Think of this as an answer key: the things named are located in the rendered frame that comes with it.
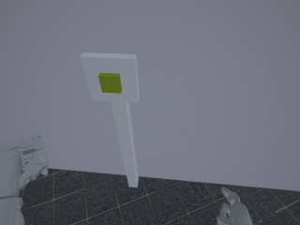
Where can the left robot hand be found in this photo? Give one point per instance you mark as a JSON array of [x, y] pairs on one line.
[[28, 150]]

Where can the button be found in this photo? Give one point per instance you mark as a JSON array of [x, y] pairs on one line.
[[110, 83]]

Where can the robot left forearm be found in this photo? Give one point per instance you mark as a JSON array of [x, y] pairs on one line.
[[10, 213]]

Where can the right robot hand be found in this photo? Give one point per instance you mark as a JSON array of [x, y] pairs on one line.
[[238, 213]]

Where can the panel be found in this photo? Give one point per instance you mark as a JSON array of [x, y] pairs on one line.
[[126, 65]]

